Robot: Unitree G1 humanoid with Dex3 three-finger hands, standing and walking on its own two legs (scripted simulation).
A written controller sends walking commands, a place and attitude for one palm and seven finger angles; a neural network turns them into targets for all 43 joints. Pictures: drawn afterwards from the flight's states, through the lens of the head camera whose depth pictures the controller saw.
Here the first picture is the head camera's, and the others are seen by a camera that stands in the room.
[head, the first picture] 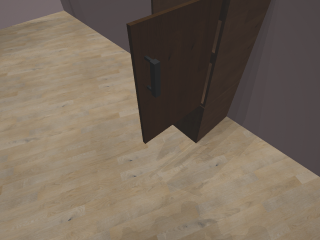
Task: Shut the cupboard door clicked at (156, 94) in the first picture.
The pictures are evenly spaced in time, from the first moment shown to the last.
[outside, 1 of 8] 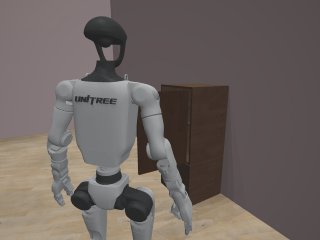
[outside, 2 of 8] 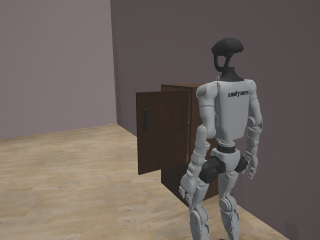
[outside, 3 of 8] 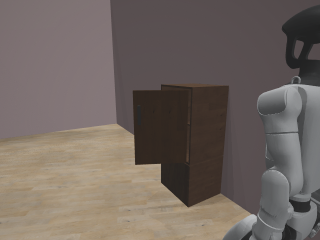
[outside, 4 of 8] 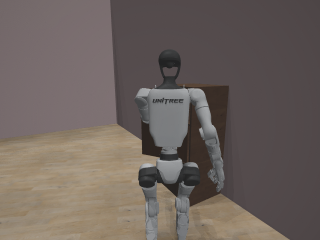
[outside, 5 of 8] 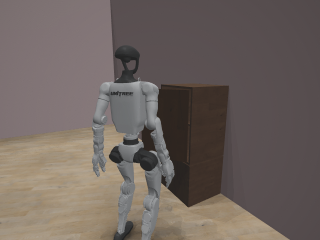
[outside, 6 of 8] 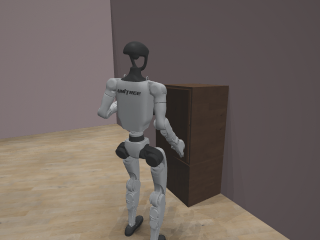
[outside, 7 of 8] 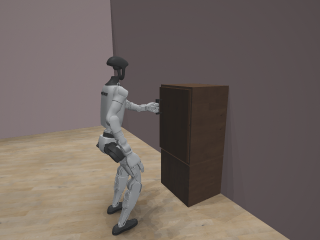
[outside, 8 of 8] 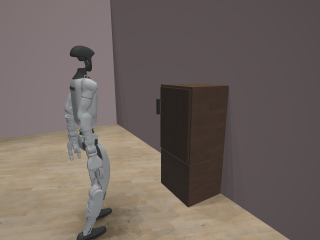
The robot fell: no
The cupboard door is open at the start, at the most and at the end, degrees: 88 88 0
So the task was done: yes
